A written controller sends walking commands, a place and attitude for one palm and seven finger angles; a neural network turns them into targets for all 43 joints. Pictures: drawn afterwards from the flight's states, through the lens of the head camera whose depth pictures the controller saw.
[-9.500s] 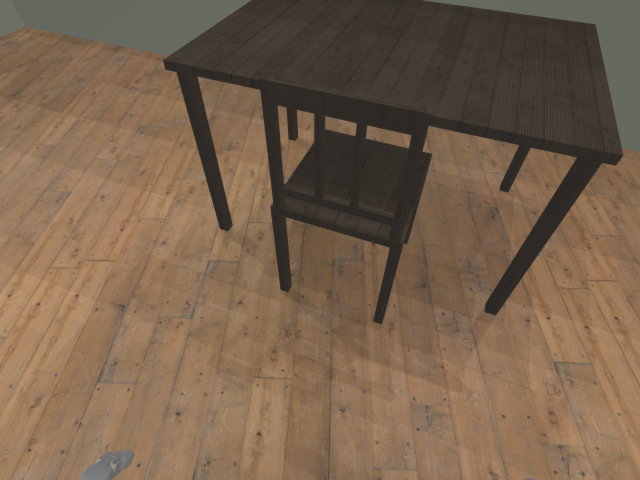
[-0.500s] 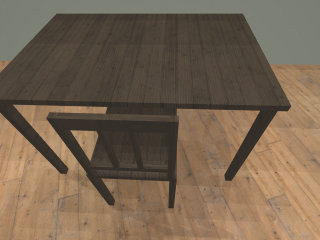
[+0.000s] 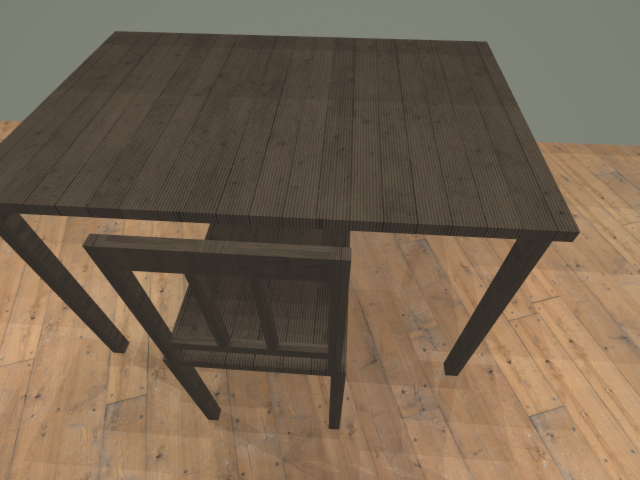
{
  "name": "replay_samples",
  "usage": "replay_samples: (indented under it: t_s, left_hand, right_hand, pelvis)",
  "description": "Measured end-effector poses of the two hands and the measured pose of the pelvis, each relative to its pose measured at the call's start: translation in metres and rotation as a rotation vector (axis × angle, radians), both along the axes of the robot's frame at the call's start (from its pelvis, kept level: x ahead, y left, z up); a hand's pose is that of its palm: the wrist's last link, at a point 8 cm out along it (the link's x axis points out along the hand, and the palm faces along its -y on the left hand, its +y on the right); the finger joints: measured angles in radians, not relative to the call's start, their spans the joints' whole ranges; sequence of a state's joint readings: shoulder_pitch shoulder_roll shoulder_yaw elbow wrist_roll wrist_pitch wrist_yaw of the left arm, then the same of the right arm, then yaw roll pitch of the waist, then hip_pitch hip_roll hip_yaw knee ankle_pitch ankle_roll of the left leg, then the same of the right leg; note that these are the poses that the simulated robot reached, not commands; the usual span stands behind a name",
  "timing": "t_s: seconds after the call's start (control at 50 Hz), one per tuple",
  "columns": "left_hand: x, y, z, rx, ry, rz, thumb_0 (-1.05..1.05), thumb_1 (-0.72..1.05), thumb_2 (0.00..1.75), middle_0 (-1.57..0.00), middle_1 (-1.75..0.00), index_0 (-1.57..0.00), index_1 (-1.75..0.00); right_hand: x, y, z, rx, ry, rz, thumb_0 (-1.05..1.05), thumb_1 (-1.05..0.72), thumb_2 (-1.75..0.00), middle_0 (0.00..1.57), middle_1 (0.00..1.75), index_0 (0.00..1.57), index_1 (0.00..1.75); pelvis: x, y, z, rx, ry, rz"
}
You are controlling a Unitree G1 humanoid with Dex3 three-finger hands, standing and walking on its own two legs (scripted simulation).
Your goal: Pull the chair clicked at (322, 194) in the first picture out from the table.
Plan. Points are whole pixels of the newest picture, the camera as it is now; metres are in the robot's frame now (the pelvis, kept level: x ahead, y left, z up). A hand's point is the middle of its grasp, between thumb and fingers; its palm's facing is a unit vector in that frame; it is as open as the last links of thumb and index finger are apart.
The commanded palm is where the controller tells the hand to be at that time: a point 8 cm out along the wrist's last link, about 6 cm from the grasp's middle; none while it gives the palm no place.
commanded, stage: come to a stop and stand still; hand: left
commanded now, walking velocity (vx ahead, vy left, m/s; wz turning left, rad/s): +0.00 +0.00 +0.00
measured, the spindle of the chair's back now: (210, 310) +0.40 +0.22 -0.12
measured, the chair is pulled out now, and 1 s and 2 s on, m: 0.00 0.00 0.00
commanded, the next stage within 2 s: look again from close up in 0.06 s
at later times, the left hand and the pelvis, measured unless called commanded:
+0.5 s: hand out of the picture -0.02 +0.15 -0.17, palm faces +0.01 -0.98 -0.19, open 7.4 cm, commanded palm none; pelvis +0.00 -0.01 +0.00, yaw +0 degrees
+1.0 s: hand out of the picture -0.02 +0.15 -0.17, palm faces +0.04 -0.98 -0.19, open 7.3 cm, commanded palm +0.09 +0.20 -0.08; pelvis -0.01 -0.01 +0.00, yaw +0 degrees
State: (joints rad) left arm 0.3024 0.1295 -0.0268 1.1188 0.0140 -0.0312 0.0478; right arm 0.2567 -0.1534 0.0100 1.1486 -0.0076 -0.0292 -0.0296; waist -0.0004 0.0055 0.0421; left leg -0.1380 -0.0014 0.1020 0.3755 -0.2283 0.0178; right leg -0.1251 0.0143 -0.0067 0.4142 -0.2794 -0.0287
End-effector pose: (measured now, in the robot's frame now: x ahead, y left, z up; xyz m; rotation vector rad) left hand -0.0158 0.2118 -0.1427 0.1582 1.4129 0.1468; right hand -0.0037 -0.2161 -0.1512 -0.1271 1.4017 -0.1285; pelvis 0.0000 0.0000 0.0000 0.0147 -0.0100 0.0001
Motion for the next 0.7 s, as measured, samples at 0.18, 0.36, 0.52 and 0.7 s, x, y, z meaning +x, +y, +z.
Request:
replay_samples:
  t_s: [0.18, 0.36, 0.52, 0.7]
  left_hand:
    - [-0.001, -0.006, 0.000, -0.006, 0.003, 0.001, 0.01, 0.91, 0.90, -0.20, -0.30, -0.20, -0.30]
    - [-0.002, -0.010, 0.000, -0.007, 0.000, 0.001, 0.01, 0.91, 0.90, -0.20, -0.30, -0.20, -0.30]
    - [-0.004, -0.013, -0.001, -0.011, 0.004, 0.003, 0.01, 0.91, 0.90, -0.20, -0.30, -0.20, -0.30]
    - [-0.006, -0.015, -0.001, -0.013, 0.002, 0.008, 0.01, 0.91, 0.90, -0.20, -0.30, -0.20, -0.30]
  right_hand:
    - [-0.005, -0.001, 0.000, 0.007, 0.017, -0.004, 0.01, -0.92, -0.90, 0.20, 0.30, 0.19, 0.30]
    - [-0.011, 0.000, 0.000, 0.016, 0.033, -0.011, 0.01, -0.91, -0.90, 0.20, 0.30, 0.19, 0.30]
    - [-0.016, 0.001, 0.000, 0.020, 0.040, -0.017, 0.01, -0.91, -0.90, 0.20, 0.30, 0.19, 0.30]
    - [-0.018, 0.001, 0.000, 0.022, 0.039, -0.018, 0.01, -0.91, -0.90, 0.20, 0.30, 0.19, 0.30]
  pelvis:
    - [0.001, -0.005, 0.001, -0.001, -0.001, 0.001]
    - [0.001, -0.008, 0.001, -0.001, -0.002, 0.001]
    - [0.000, -0.010, 0.001, -0.001, -0.001, 0.000]
    - [-0.001, -0.011, 0.001, -0.001, -0.003, 0.001]
